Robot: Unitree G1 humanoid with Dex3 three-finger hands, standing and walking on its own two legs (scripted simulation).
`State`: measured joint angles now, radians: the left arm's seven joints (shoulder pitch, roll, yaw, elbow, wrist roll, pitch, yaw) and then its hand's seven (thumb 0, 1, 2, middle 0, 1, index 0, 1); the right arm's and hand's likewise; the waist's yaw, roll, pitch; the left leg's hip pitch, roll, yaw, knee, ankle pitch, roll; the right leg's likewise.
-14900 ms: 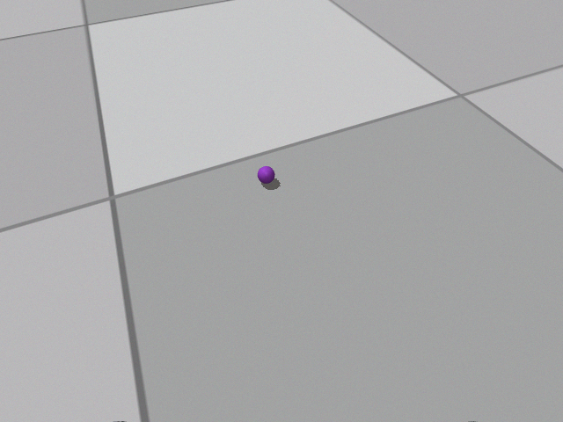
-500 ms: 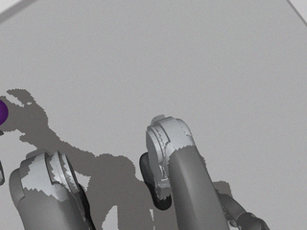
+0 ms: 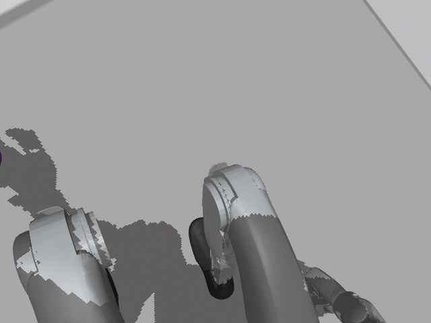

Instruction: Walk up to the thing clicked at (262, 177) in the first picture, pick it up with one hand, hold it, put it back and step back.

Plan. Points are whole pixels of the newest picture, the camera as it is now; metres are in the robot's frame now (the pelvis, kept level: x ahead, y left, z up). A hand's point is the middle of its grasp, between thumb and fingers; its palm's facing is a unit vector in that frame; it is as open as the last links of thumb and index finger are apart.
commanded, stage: close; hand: left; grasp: from above
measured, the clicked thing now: out of the picture +0.43 +0.33 -0.25
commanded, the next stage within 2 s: settle in 1.68 s
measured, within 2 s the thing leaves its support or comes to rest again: neither
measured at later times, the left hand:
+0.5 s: hand out of the picture +0.41 +0.33 -0.23, palm faces -0.48 -0.18 -0.86, open 13.3 cm
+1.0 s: hand out of the picture +0.42 +0.32 -0.24, palm faces -0.42 -0.17 -0.89, open 11.7 cm
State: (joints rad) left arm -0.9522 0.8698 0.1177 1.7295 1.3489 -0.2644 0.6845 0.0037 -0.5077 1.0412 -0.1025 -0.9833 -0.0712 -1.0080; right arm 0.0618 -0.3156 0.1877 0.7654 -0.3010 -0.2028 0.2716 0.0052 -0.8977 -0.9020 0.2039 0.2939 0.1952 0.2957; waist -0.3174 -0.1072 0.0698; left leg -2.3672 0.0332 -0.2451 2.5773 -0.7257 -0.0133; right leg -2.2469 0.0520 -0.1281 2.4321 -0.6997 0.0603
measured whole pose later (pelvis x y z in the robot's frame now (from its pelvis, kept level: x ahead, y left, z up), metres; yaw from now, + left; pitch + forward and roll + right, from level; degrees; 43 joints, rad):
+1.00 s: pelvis +0.00 +0.00 +0.00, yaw -1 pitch +28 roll -12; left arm -0.99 0.92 0.17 1.75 1.28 -0.20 0.67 0.00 -0.18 0.84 -0.29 -0.97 -0.32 -0.94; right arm 0.07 -0.34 0.23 0.73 -0.28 -0.26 0.29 0.01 -0.90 -0.90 0.20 0.29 0.20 0.30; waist -0.34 -0.13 0.12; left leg -2.37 0.04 -0.25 2.57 -0.71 -0.01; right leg -2.25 0.06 -0.13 2.41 -0.67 0.07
